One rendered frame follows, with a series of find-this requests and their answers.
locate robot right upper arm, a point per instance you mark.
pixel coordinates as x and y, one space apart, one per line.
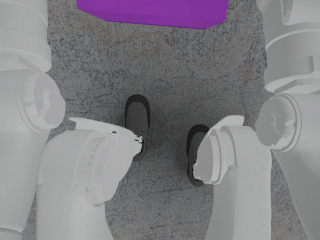
289 125

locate robot left shin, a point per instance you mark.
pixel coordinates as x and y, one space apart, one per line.
125 139

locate robot left upper arm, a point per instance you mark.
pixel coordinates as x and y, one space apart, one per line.
30 106

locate robot right forearm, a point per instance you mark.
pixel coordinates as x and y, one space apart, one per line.
292 43

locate carton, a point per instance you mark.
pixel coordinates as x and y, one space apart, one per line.
191 14

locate robot left forearm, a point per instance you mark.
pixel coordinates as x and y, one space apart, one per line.
23 35

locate robot right foot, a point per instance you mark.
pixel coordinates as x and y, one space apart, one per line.
194 139

